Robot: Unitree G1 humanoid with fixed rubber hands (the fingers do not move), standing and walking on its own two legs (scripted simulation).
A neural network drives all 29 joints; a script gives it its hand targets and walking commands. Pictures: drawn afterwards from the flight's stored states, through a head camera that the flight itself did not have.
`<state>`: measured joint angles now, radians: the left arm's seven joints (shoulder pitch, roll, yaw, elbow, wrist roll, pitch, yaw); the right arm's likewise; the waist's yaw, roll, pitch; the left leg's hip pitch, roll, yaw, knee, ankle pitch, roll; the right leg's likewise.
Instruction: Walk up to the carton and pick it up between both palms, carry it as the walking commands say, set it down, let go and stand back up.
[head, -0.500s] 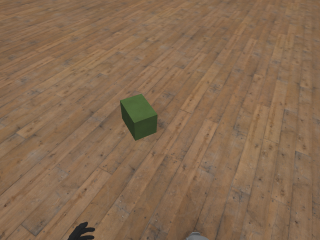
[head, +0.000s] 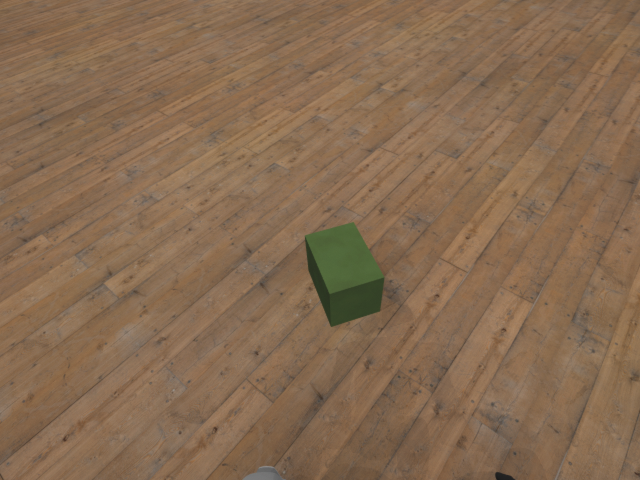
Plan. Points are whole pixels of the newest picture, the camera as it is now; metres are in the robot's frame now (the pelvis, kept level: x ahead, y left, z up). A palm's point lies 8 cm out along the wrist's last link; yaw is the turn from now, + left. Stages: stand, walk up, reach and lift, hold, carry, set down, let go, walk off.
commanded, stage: walk up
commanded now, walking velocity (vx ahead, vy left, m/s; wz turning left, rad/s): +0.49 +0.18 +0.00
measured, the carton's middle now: (342, 273) +0.94 +0.06 -0.68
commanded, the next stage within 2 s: none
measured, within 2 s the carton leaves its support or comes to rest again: neither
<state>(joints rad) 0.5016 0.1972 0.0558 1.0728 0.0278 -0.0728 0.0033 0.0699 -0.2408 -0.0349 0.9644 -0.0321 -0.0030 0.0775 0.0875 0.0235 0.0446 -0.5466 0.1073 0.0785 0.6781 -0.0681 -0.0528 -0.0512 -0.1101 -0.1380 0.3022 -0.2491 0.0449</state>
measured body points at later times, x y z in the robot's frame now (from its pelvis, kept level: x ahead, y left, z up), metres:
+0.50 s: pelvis +0.24 +0.05 +0.00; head +0.26 +0.07 +0.45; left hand +0.39 +0.27 -0.14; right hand +0.14 -0.19 -0.14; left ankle +0.16 +0.17 -0.75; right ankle +0.37 -0.11 -0.70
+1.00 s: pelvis +0.40 +0.04 +0.00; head +0.42 +0.01 +0.45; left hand +0.35 +0.29 -0.13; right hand +0.48 -0.20 -0.16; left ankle +0.46 +0.20 -0.70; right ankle +0.41 -0.09 -0.75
